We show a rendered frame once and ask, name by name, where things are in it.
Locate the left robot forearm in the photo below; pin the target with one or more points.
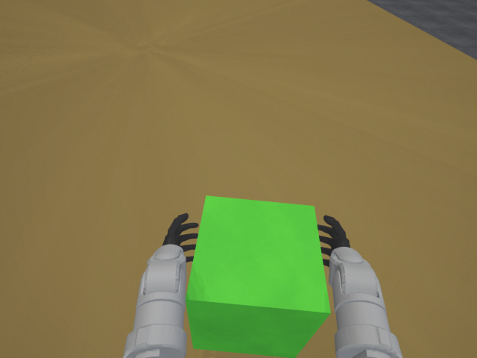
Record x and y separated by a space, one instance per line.
158 326

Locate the carton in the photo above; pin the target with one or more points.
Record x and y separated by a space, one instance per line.
257 284

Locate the robot right hand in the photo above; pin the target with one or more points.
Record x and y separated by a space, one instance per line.
338 237

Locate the right robot forearm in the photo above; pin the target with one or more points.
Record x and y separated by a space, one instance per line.
362 323

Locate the robot left hand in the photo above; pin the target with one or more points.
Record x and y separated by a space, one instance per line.
173 237

